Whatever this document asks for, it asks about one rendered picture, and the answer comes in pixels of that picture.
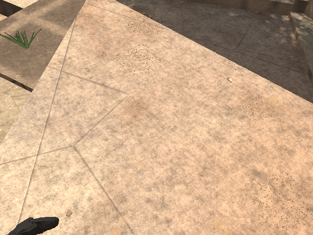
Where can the robot left hand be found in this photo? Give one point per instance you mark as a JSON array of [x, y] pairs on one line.
[[34, 226]]

